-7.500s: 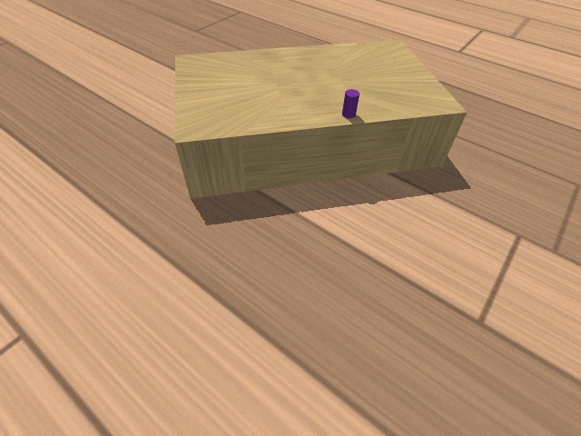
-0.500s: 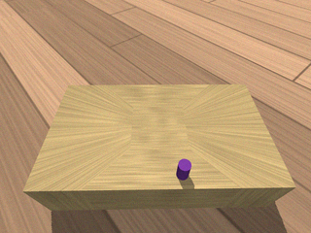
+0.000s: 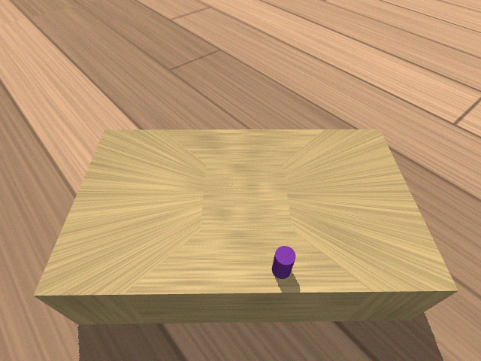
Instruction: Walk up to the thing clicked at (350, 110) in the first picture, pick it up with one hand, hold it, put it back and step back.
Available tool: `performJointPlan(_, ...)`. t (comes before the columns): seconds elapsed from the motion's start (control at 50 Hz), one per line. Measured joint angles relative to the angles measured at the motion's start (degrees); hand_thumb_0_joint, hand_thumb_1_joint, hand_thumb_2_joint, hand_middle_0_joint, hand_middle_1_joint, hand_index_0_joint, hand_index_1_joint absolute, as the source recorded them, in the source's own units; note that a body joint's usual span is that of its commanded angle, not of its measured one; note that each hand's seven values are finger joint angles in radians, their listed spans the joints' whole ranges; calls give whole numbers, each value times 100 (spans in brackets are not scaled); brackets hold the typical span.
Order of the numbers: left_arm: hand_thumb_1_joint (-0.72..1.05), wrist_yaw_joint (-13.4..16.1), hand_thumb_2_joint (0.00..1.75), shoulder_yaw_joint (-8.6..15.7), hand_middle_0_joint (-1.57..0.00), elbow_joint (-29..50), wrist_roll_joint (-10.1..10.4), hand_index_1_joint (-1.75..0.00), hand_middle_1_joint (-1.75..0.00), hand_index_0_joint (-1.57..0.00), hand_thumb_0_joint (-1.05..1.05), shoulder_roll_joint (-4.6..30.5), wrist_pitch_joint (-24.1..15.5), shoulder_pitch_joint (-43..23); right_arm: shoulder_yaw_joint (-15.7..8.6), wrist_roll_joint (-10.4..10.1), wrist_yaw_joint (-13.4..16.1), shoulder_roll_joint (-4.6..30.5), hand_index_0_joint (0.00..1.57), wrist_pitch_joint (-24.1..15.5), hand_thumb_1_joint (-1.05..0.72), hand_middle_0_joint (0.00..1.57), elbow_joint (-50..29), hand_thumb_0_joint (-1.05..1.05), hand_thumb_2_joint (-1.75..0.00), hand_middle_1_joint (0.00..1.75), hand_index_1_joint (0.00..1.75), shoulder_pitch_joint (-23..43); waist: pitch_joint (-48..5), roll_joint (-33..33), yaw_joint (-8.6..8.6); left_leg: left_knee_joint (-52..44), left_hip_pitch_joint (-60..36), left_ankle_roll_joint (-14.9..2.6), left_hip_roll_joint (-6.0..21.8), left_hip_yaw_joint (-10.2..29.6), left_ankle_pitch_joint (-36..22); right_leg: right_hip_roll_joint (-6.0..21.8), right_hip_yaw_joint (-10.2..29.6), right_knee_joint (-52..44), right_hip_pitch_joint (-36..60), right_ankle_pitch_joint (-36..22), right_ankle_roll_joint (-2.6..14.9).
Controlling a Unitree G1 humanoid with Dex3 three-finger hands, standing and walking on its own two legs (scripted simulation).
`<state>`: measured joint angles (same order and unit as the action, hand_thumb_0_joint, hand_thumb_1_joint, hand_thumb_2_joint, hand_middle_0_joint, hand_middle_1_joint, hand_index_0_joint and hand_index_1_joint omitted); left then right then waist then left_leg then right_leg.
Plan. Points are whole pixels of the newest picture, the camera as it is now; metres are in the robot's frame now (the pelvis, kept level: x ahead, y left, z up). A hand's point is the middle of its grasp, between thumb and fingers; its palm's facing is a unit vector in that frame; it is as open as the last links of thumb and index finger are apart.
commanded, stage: stand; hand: right
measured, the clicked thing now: (283, 262) +0.46 -0.13 -0.40
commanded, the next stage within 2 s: go down in 0.54 s
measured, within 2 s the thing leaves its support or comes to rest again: neither
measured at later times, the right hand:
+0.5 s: hand out of the picture +0.07 -0.25 -0.16, palm faces -0.03 +0.94 -0.34, open 7.4 cm
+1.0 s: hand (382, 359) +0.16 -0.26 -0.15, palm faces +0.03 +0.94 -0.33, open 13.3 cm
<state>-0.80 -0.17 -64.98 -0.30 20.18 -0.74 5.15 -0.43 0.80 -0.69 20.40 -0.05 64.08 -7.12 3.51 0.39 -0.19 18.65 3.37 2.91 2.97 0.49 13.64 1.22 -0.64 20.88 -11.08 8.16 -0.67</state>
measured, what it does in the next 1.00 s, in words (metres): stands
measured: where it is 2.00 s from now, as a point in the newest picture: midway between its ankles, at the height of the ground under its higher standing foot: outside the picture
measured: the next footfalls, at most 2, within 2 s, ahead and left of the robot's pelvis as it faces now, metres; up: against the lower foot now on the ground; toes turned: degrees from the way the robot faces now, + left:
none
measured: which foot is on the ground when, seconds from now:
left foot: down 0.00-1.00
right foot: down 0.00-1.00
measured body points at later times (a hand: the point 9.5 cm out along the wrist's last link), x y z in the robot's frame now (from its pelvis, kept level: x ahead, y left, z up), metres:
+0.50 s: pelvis +0.00 +0.00 +0.00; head +0.02 +0.00 +0.45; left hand +0.08 +0.31 -0.13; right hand +0.07 -0.30 -0.14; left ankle -0.04 +0.15 -0.75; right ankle +0.04 -0.13 -0.75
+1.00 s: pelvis -0.01 +0.01 -0.02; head +0.04 +0.00 +0.43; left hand +0.10 +0.26 -0.13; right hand +0.16 -0.30 -0.13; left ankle -0.04 +0.15 -0.75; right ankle +0.04 -0.13 -0.75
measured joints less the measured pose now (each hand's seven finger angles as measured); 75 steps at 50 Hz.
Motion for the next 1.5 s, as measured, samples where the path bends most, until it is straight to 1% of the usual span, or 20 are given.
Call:
performJointPlan(0.66,91,5,90,2,-20,29,4,-30,-30,-20,0,-5,7,22,12,-1,18,0,20,-11,-90,20,-64,0,-89,30,30,-26,-23,-1,-5,-56,-75,-16,-25,-4,1,26,3,-9,55,26,-19)
performJointPlan(0.7,91,94,90,42,-21,542,147,-30,-30,-20,0,-30,-9,229,-106,-108,62,-63,18,-53,-88,18,-339,0,-87,28,28,-8,-35,-17,1,195,187,-23,-28,-18,92,26,27,185,-191,83,-15)
performJointPlan(0.74,91,160,91,66,-21,1013,255,-31,-31,-20,0,-94,-110,364,-251,-119,76,-149,16,-153,-83,16,-393,0,-82,24,24,302,52,-28,16,512,492,-28,-29,-42,202,22,65,422,-476,137,-15)
performJointPlan(0.78,91,206,91,80,-21,1355,291,-31,-31,-20,0,-201,-123,395,-469,-44,27,-192,13,-146,-76,14,-333,0,-75,20,20,667,97,-18,-8,789,804,-33,-42,-53,287,32,91,638,-769,178,-28)
performJointPlan(0.8,90,234,91,84,-21,1492,294,-31,-31,-20,0,-267,-126,410,-578,17,-5,-184,12,-120,-71,13,-284,0,-70,18,18,843,92,-7,-25,902,945,-39,-53,-55,320,42,100,734,-904,199,-35)
performJointPlan(0.84,90,271,91,101,-21,1707,254,-31,-31,-21,0,-417,-123,465,-784,208,-81,-130,11,-47,-61,11,-278,0,-60,14,14,1069,19,31,-55,1076,1184,-57,-82,-38,374,72,95,886,-1126,245,-48)
performJointPlan(0.88,90,290,91,98,-21,1879,222,-31,-31,-21,0,-549,-110,564,-949,350,-153,-68,9,68,-51,10,-453,0,-49,11,11,1079,-89,68,-74,1169,1315,-72,-114,-1,412,108,66,983,-1242,299,-62)
performJointPlan(0.9,90,301,91,85,-21,1959,218,-31,-31,-21,0,-596,-103,627,-980,402,-177,-39,9,160,-46,10,-557,0,-44,10,10,1054,-137,75,-75,1190,1336,-78,-127,13,426,123,55,1017,-1263,327,-68)
performJointPlan(0.94,90,322,90,55,-21,2090,224,-31,-31,-21,1,-645,-95,734,-983,456,-213,-3,9,398,-37,10,-761,0,-35,8,8,992,-219,52,-78,1208,1344,-83,-146,21,453,143,50,1084,-1288,384,-72)
performJointPlan(1.0,90,341,90,18,-21,2273,260,-31,-31,-21,1,-657,-102,799,-968,400,-258,0,8,760,-22,10,-1095,0,-24,6,6,823,-297,-20,-100,1244,1371,-79,-158,27,495,156,47,1183,-1342,463,-63)
performJointPlan(1.08,90,363,89,9,-21,2513,288,-31,-31,-20,1,-631,-171,772,-947,346,-402,-55,7,1135,-1,9,-1526,0,-15,5,5,507,-329,-103,-125,1375,1509,-65,-149,30,579,149,47,1338,-1493,557,-47)
performJointPlan(1.14,90,397,89,25,-21,2609,260,-31,-30,-20,1,-607,-253,721,-966,357,-481,-95,7,1286,13,8,-1770,0,-11,5,5,354,-304,-114,-99,1549,1654,-56,-135,9,679,132,73,1504,-1650,639,-41)
performJointPlan(1.22,90,460,89,41,-21,2613,175,-31,-30,-20,1,-579,-416,670,-1026,417,-481,-108,6,1247,28,7,-2065,0,-7,5,5,265,-341,-70,-26,1943,1982,-62,-126,-29,890,118,124,1867,-1991,811,-53)
performJointPlan(1.28,90,513,89,39,-21,2619,136,-31,-30,-20,1,-580,-493,651,-1092,428,-458,-97,6,1215,36,7,-2362,-1,-5,5,5,132,-420,-44,-19,2214,2186,-74,-136,-53,1053,125,159,2145,-2214,963,-72)
performJointPlan(1.32,90,557,89,33,-20,2637,126,-31,-30,-20,1,-587,-522,663,-1117,395,-455,-80,6,1256,40,7,-2599,-1,-4,5,5,8,-492,-45,-30,2334,2255,-81,-147,-70,1142,135,182,2289,-2303,1057,-83)
performJointPlan(1.4,90,650,90,19,-20,2684,138,-31,-30,-19,1,-606,-559,710,-1128,271,-491,-18,6,1412,44,7,-3011,-1,-3,5,5,-229,-653,-80,-77,2492,2302,-91,-166,-107,1289,150,227,2503,-2394,1220,-98)
performJointPlan(1.5,90,718,90,6,-20,2821,182,-31,-30,-19,1,-615,-567,757,-1118,147,-639,72,6,1703,48,7,-3351,-1,-2,5,5,-408,-798,-131,-124,2683,2418,-105,-194,-129,1433,175,260,2733,-2538,1375,-117)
